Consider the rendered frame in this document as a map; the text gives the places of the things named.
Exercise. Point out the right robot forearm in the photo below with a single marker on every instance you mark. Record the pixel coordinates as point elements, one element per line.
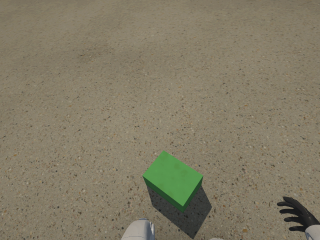
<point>313,232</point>

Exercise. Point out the robot right hand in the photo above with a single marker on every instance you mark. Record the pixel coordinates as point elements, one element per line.
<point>304,216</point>

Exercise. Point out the robot left thigh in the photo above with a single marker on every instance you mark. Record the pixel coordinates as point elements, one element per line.
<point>140,230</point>

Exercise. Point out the carton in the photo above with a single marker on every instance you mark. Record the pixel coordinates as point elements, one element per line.
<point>173,180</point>

